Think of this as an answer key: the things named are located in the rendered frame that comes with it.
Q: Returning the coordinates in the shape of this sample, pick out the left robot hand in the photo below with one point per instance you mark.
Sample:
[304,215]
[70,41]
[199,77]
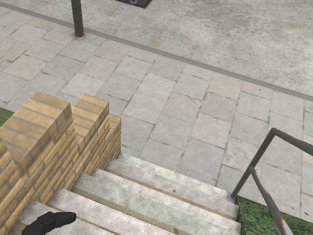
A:
[49,221]

